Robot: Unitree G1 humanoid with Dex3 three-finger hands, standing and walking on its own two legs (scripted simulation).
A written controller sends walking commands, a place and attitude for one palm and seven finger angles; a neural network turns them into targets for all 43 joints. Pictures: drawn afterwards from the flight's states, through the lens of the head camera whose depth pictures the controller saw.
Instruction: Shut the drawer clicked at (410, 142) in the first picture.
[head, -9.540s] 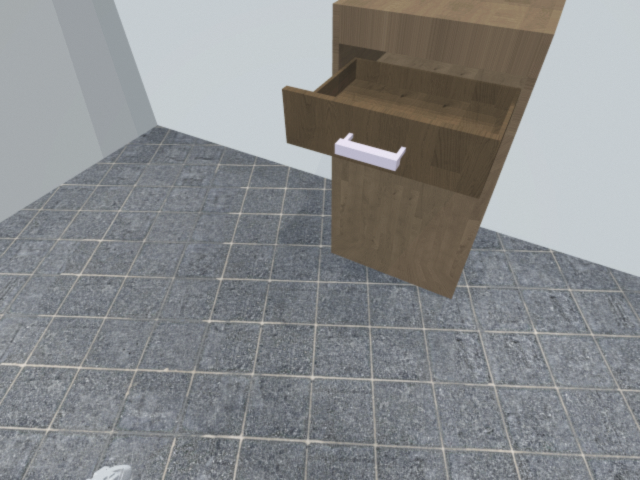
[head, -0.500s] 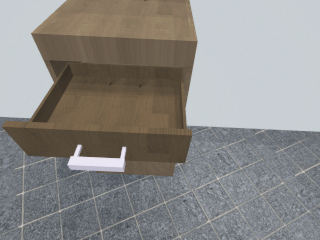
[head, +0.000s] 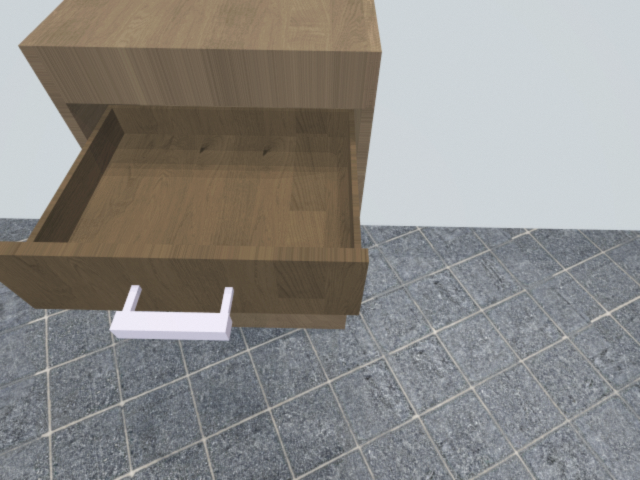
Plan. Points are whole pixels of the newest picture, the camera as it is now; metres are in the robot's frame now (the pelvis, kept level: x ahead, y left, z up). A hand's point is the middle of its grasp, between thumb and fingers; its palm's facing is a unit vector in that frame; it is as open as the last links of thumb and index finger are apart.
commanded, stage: come to a stop and stand still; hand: left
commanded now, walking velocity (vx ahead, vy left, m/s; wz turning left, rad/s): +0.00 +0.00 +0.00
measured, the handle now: (177, 309) +0.30 +0.21 +0.02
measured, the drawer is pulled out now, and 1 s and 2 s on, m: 0.30 0.30 0.30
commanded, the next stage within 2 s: look again from close up in 0.40 s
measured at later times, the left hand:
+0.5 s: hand out of the picture +0.05 +0.19 -0.17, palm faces -0.01 -0.97 -0.22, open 7.3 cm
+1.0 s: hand out of the picture +0.01 +0.21 -0.17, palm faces +0.00 -0.98 -0.21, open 7.4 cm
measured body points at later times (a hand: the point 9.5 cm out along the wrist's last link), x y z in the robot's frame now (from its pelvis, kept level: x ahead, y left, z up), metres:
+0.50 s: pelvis -0.01 +0.01 +0.00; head +0.02 +0.01 +0.45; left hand +0.05 +0.24 -0.15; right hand +0.05 -0.23 -0.15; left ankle +0.00 +0.10 -0.73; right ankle -0.07 -0.09 -0.73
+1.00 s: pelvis +0.00 +0.03 +0.01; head +0.03 +0.04 +0.45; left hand +0.01 +0.26 -0.15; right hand +0.04 -0.20 -0.15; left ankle +0.00 +0.10 -0.73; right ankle -0.07 -0.09 -0.73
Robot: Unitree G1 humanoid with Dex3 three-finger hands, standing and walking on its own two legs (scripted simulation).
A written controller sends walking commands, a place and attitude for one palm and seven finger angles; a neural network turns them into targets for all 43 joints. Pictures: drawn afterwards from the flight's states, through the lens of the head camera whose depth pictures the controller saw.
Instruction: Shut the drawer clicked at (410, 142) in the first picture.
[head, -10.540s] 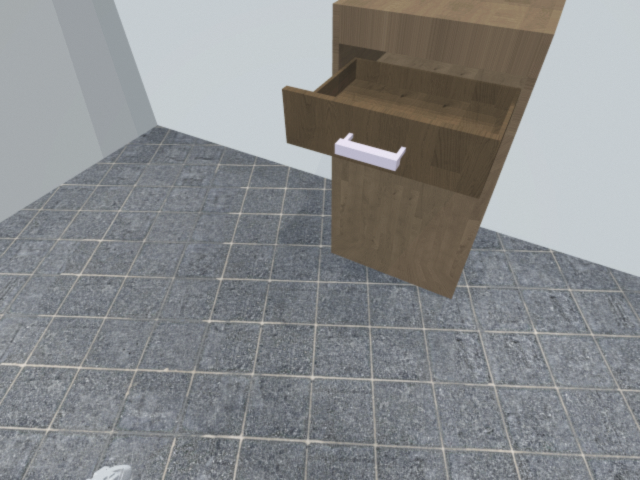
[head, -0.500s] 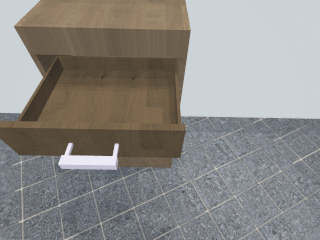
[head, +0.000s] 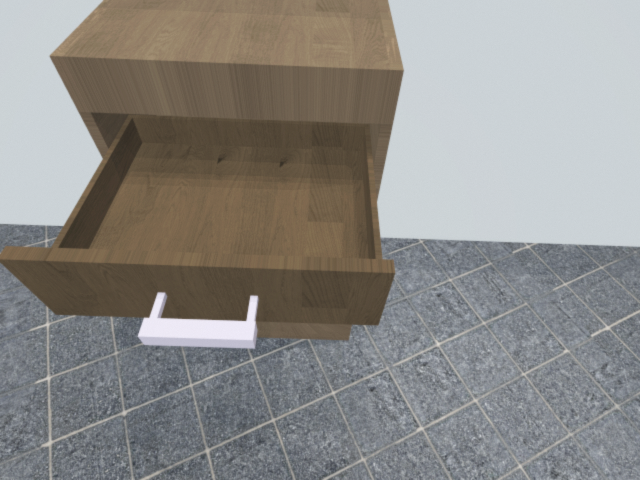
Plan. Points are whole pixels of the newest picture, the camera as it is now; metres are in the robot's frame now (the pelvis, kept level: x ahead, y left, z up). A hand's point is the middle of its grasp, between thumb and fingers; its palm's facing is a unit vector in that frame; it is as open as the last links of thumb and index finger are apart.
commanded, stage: raise the hand and make a fist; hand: left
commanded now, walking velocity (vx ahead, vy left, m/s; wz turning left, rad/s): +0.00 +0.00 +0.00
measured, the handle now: (203, 317) +0.30 +0.18 +0.02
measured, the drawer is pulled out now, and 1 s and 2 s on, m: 0.30 0.30 0.30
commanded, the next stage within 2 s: bring the fist close to the handle in 2.00 s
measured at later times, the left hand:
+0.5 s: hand out of the picture +0.10 +0.14 -0.03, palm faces +0.09 -1.00 -0.01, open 6.3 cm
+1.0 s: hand (172, 458) +0.14 +0.16 +0.04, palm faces +0.12 -0.99 -0.07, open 3.6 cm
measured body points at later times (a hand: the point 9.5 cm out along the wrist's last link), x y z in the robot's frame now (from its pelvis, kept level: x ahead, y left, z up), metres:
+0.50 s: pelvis -0.05 -0.02 -0.06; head -0.04 -0.01 +0.39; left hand +0.09 +0.20 -0.03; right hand +0.17 -0.26 -0.11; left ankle +0.00 +0.07 -0.74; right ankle +0.00 -0.08 -0.74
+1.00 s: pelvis -0.01 -0.03 -0.05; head +0.01 -0.04 +0.40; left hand +0.13 +0.21 +0.04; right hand +0.17 -0.25 -0.12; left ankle +0.00 +0.07 -0.74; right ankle +0.00 -0.08 -0.74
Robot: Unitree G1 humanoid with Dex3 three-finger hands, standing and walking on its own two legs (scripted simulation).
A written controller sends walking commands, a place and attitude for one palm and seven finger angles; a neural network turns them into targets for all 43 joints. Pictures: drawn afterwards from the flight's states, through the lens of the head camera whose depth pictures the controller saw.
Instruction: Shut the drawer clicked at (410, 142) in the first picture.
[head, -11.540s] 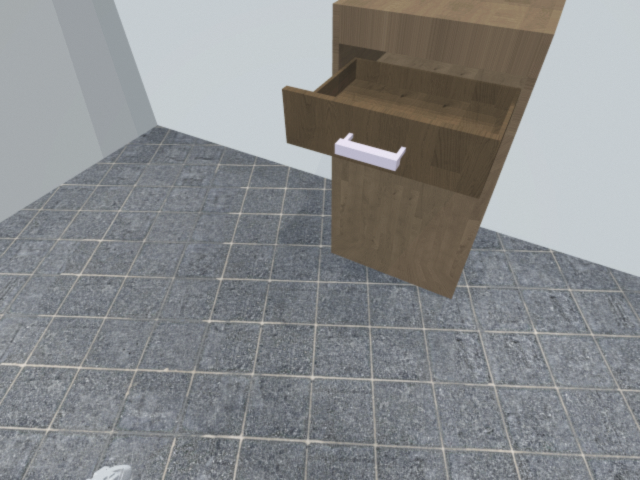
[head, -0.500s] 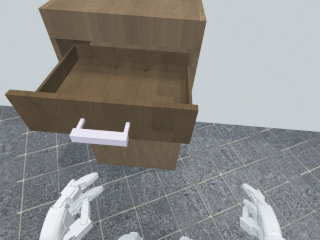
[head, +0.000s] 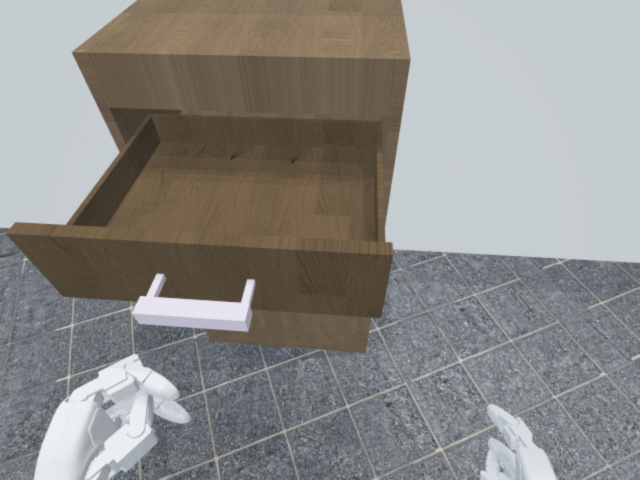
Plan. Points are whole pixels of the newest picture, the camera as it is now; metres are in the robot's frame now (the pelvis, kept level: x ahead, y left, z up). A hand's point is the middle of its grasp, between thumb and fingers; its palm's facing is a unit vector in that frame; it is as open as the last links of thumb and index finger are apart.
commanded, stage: raise the hand and make a fist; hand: left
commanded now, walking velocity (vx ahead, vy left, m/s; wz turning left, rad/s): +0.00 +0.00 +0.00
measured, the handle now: (199, 298) +0.33 +0.17 +0.06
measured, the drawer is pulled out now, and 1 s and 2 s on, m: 0.30 0.30 0.30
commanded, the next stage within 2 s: bring the fist close to the handle in 1.00 s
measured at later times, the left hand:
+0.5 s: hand (130, 443) +0.14 +0.16 +0.15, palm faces -0.08 -1.00 -0.03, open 3.2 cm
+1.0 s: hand (139, 430) +0.14 +0.15 +0.16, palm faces -0.02 -1.00 -0.06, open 3.3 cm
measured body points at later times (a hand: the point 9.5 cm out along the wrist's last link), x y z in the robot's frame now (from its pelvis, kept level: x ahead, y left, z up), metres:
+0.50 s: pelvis +0.00 +0.04 +0.01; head -0.01 +0.03 +0.46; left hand +0.14 +0.21 +0.15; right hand +0.22 -0.15 -0.02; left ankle +0.01 +0.09 -0.69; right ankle +0.00 -0.06 -0.69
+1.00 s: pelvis +0.00 +0.03 +0.01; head -0.02 +0.01 +0.46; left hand +0.14 +0.20 +0.17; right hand +0.18 -0.19 -0.04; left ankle +0.01 +0.09 -0.69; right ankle +0.00 -0.06 -0.69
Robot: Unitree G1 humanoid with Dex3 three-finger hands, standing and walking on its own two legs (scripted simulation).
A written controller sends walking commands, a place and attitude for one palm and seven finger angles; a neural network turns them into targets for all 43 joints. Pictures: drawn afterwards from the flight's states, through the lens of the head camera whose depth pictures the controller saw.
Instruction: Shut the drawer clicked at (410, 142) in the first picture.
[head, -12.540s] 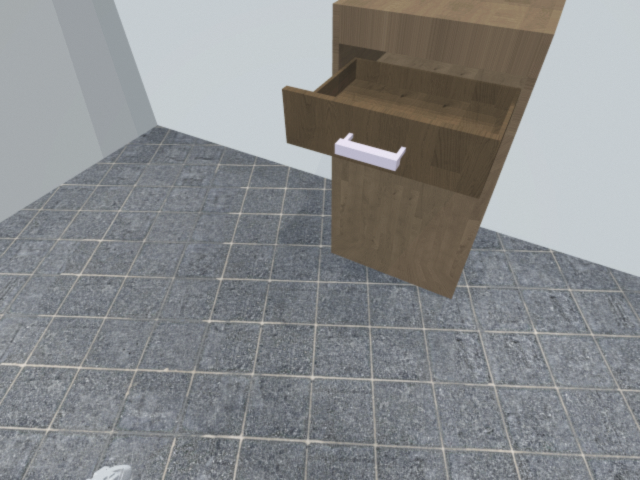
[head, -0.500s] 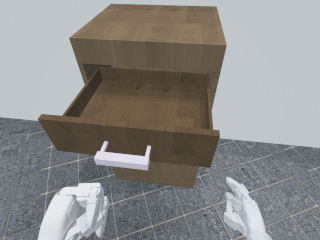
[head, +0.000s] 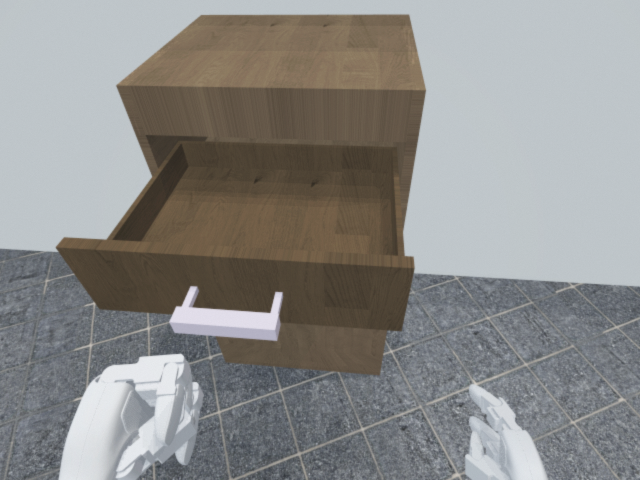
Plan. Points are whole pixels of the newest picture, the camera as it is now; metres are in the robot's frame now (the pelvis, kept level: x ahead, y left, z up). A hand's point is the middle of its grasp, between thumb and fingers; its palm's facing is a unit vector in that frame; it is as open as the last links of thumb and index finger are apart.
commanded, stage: bring the fist close to the handle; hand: left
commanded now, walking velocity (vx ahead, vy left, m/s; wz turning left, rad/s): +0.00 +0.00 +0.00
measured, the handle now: (230, 309) +0.33 +0.15 +0.05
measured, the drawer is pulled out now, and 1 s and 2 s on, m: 0.30 0.30 0.29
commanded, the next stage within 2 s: push the drawer shut in 1.50 s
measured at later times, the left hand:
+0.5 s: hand (216, 408) +0.17 +0.12 +0.11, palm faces -0.01 -1.00 -0.07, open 3.3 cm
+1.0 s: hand (233, 397) +0.20 +0.12 +0.06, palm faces -0.05 -1.00 -0.01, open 3.3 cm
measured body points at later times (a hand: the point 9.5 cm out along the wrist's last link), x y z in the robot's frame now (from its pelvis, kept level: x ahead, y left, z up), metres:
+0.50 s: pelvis +0.02 -0.03 +0.00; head +0.02 -0.05 +0.45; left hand +0.17 +0.17 +0.12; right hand +0.21 -0.25 -0.06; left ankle +0.01 +0.07 -0.70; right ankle +0.00 -0.08 -0.70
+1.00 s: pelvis +0.00 -0.01 -0.02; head +0.04 -0.02 +0.43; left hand +0.20 +0.17 +0.06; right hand +0.18 -0.24 -0.09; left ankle +0.01 +0.07 -0.70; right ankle +0.00 -0.08 -0.70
